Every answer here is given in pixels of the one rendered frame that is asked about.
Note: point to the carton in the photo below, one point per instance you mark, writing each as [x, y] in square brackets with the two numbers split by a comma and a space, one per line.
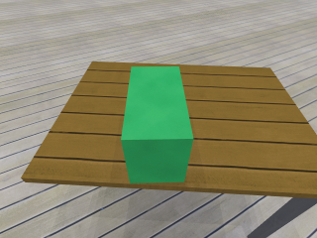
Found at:
[156, 135]

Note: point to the table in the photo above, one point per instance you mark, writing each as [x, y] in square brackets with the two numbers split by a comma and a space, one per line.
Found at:
[249, 137]

